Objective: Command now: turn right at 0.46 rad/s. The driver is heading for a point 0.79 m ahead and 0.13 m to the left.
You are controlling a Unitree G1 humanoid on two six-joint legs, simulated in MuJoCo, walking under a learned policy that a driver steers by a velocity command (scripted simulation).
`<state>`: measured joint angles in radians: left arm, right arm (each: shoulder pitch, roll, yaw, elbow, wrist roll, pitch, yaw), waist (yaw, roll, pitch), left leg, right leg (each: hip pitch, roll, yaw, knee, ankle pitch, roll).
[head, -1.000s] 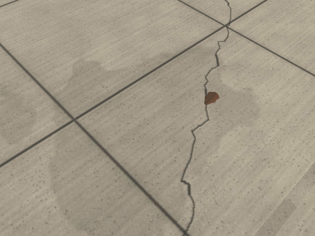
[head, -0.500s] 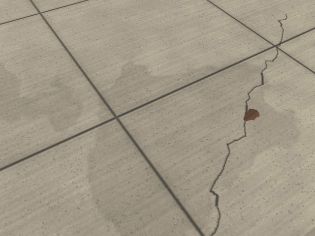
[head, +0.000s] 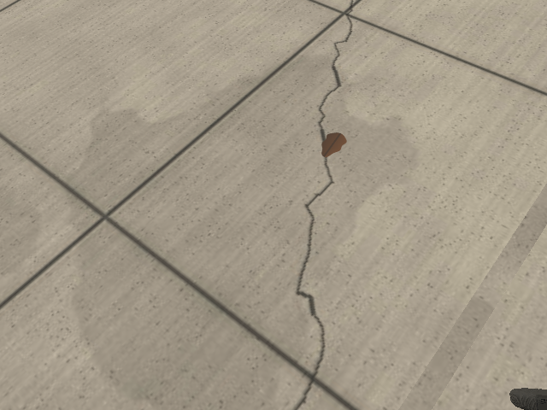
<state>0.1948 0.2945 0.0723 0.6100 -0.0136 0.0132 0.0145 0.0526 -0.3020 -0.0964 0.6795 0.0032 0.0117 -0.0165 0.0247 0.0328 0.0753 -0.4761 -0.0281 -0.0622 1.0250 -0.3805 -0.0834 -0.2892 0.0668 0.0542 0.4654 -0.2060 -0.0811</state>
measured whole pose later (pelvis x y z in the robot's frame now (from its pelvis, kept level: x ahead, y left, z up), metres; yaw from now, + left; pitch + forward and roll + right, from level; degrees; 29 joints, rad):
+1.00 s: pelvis -0.02 +0.00 +0.00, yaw +20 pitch +2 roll +0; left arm 0.27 0.26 0.05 0.68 -0.02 -0.01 0.03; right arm 0.21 -0.27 -0.06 0.66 0.02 0.04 0.00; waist 0.04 0.01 -0.03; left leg -0.35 0.02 -0.02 0.78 -0.37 -0.06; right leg -0.25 -0.06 -0.12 0.50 -0.28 -0.03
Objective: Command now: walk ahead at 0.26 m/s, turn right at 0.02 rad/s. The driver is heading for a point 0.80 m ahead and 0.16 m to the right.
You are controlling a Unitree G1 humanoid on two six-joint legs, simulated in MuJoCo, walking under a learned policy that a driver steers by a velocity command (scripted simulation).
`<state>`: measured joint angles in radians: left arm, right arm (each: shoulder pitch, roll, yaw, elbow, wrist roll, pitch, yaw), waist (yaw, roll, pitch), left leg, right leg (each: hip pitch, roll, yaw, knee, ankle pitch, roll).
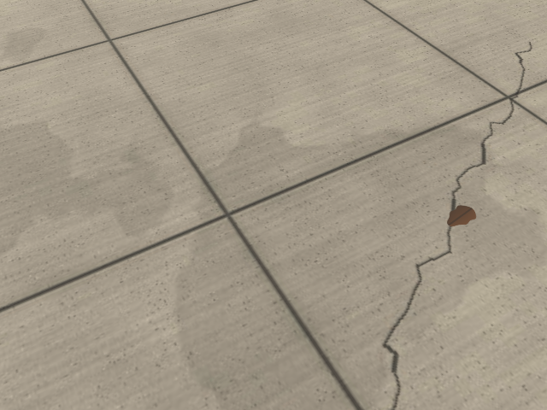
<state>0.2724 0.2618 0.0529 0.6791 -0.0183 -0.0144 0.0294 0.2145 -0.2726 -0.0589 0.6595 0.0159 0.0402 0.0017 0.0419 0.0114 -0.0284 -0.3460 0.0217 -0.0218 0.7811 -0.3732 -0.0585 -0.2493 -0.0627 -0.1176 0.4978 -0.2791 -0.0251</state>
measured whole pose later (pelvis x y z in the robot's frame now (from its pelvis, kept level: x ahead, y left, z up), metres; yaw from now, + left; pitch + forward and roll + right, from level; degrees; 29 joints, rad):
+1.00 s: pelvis +0.47 -0.03 -0.05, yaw -23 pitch +1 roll -1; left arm 0.29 0.29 0.06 0.76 -0.02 -0.06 -0.01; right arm 0.22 -0.29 -0.04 0.65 0.01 -0.10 0.03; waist 0.02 -0.02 0.02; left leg -0.46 -0.03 0.00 0.63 -0.19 0.04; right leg -0.25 0.05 0.10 1.02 -0.48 -0.02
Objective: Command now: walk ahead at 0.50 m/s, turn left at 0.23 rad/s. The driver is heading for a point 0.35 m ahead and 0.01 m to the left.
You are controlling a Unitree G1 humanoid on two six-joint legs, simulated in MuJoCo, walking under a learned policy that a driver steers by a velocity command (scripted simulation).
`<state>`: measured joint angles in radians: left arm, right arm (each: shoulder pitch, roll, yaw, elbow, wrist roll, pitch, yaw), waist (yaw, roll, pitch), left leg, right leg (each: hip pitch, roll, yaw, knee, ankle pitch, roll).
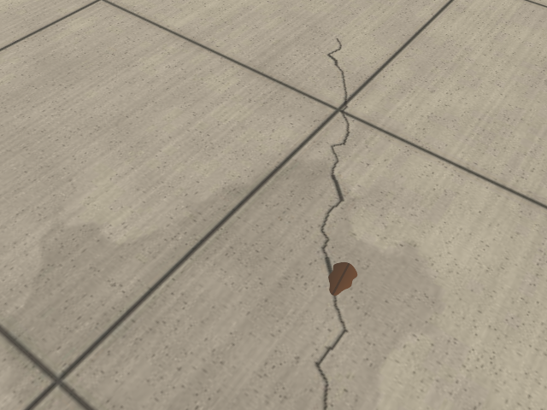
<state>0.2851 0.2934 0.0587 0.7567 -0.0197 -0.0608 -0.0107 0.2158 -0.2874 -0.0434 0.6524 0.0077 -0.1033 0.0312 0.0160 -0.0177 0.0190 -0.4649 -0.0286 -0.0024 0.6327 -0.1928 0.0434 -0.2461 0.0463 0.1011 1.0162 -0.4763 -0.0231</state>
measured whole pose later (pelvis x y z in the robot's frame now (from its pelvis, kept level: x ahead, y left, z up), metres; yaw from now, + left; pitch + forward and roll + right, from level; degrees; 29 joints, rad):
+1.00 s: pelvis +0.32 +0.03 +0.01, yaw +13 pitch -1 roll -1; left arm 0.16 0.24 0.01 0.90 0.01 -0.01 0.00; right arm 0.25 -0.23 -0.02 0.76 -0.02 0.00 -0.03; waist 0.01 0.00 0.03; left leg -0.22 0.00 -0.06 0.56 -0.32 -0.02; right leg -0.27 0.02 0.02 0.53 -0.24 0.00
